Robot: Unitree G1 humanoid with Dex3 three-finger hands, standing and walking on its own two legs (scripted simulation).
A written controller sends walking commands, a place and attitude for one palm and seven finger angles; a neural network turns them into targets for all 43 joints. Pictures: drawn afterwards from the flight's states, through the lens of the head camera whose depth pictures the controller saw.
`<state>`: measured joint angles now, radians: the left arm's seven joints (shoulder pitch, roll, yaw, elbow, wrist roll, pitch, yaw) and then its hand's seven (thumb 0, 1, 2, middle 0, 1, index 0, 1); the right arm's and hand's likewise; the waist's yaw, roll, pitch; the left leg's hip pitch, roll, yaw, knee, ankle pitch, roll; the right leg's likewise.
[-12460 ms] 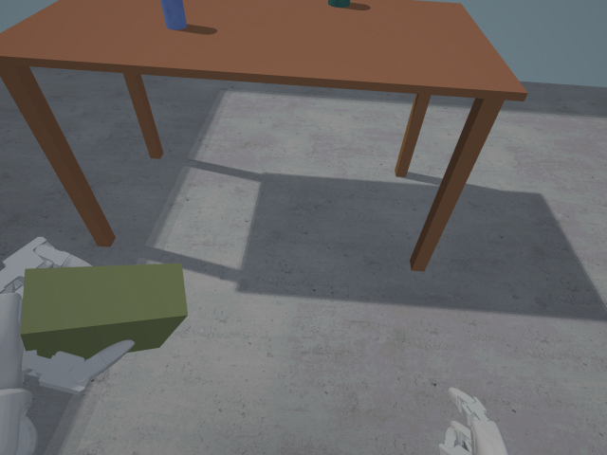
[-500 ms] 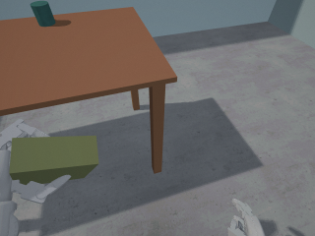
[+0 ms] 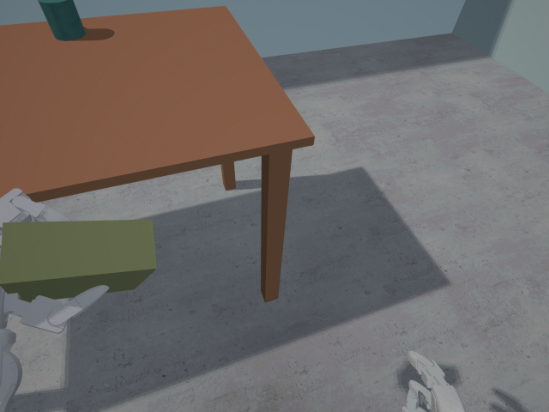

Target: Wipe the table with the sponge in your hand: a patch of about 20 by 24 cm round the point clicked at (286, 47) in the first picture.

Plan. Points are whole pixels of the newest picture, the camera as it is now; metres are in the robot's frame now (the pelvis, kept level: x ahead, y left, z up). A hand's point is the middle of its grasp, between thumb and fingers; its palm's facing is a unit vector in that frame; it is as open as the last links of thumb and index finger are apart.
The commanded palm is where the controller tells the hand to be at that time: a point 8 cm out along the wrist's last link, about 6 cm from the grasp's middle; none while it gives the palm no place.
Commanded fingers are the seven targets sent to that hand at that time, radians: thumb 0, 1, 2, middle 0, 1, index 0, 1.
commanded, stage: look again from close up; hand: left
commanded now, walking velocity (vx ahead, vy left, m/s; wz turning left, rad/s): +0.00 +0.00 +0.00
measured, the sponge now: (104, 261) +0.24 +0.22 +0.14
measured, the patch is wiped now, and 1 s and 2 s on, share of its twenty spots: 0.00 0.00 0.00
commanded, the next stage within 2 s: shuffle to correct the standing spot in 0.04 s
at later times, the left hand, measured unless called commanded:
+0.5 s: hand (79, 220) +0.29 +0.27 +0.15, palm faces +0.37 -0.85 -0.38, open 9.9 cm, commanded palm +0.23 +0.30 +0.17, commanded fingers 0.00 0.10 1.30 -1.20 -1.60 -1.20 -1.60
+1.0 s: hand (60, 217) +0.29 +0.29 +0.16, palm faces +0.37 -0.83 -0.41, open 9.9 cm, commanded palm +0.22 +0.33 +0.17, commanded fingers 0.00 0.10 1.30 -1.20 -1.60 -1.20 -1.60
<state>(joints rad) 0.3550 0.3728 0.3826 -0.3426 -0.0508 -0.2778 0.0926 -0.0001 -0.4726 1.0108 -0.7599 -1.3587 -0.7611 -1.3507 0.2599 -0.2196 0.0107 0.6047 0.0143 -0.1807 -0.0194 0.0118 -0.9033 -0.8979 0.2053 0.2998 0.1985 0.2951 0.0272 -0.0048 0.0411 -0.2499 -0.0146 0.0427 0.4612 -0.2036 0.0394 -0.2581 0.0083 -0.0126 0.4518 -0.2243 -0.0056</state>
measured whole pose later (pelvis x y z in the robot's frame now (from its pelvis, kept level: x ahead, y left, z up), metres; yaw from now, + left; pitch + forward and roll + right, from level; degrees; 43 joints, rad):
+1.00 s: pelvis +0.06 +0.05 -0.02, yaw +0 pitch -3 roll -1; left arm 0.40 0.36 0.36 -0.42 -0.04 -0.24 0.10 0.00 -0.48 1.01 -0.77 -1.35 -0.77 -1.35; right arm 0.24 -0.22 0.00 0.58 0.00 -0.04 0.02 0.01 -0.90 -0.90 0.21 0.30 0.20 0.30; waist -0.01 0.04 0.06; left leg -0.41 -0.06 0.03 1.10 -0.46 0.02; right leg -0.29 -0.03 -0.15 0.67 -0.34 -0.04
